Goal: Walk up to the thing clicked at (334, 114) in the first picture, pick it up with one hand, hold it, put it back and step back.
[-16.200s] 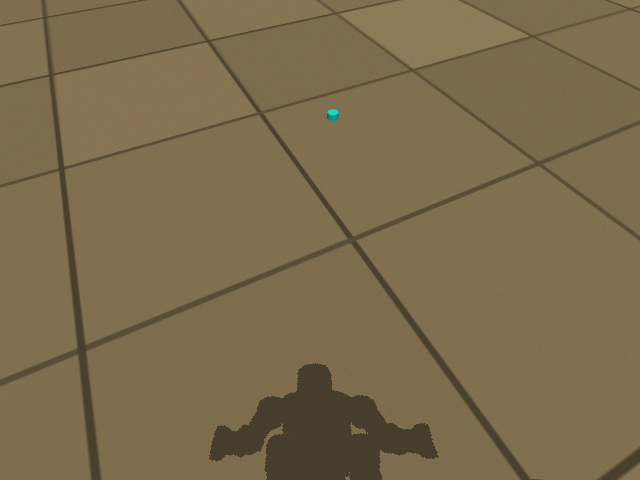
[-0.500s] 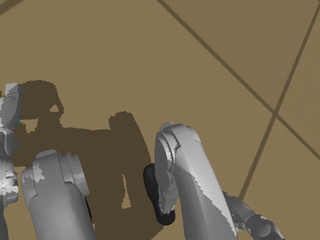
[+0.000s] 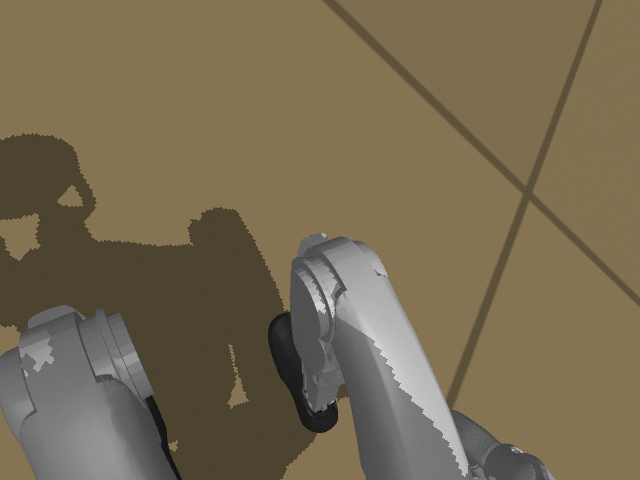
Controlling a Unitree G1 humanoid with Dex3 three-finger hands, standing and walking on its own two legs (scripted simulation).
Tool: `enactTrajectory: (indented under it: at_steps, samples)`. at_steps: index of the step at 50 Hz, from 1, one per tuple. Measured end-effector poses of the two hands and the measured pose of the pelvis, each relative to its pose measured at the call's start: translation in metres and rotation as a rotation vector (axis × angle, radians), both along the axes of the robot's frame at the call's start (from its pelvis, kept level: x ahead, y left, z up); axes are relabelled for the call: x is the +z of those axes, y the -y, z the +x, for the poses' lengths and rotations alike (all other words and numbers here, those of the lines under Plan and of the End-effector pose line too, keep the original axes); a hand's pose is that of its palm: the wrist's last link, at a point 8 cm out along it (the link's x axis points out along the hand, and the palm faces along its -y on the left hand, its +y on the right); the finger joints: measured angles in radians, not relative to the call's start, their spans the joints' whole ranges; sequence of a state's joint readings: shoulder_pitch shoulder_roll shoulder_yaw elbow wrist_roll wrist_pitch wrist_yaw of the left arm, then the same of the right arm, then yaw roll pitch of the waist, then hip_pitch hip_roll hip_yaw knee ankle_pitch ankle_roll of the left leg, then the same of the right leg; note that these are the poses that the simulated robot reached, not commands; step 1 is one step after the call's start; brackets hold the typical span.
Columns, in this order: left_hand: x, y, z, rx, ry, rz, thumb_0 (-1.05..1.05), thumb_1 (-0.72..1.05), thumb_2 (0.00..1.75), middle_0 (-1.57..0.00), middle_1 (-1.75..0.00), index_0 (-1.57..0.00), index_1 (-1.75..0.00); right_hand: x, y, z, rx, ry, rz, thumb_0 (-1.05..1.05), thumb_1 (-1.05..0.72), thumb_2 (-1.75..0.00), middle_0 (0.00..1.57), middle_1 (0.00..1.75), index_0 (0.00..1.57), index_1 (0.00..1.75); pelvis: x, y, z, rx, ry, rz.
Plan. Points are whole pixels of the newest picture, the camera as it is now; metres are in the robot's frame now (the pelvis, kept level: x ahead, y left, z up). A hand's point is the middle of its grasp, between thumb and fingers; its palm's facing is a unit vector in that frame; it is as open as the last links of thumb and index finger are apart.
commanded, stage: rest palm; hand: left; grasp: from above
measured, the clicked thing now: out of the picture +0.42 +0.32 -0.28
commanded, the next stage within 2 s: close in 0.86 s
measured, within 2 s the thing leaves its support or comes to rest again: neither
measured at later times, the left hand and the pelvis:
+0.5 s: hand out of the picture +0.40 +0.32 -0.26, palm faces -0.48 -0.19 -0.86, open 14.5 cm; pelvis +0.00 +0.01 +0.00, yaw -1 degrees
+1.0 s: hand out of the picture +0.40 +0.32 -0.25, palm faces -0.41 -0.14 -0.90, open 14.3 cm; pelvis -0.01 +0.01 +0.01, yaw -2 degrees
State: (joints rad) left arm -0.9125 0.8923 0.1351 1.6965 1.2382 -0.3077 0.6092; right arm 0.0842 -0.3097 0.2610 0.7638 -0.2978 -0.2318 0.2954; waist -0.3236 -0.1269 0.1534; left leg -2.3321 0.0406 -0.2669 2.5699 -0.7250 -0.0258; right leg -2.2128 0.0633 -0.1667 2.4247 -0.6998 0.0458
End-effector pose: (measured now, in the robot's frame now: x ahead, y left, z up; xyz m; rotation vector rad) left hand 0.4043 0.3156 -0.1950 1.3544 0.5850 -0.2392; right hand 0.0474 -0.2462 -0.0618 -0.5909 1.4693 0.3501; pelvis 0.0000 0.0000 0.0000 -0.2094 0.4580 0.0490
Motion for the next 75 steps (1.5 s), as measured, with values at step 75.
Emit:
enactTrajectory:
  at_steps: [75]
  samples:
    - [-0.003, 0.003, 0.006, -0.017, 0.081, 0.092, 0.0, -0.34, 0.88, -0.16, -1.02, -0.18, -0.99, 0.021, -0.012, 0.029, 0.139, 0.101, 0.035, 0.0, -0.9, -0.89, 0.2, 0.3, 0.2, 0.3, 0.008, -0.004, -0.007, -0.017, 0.023, -0.041]
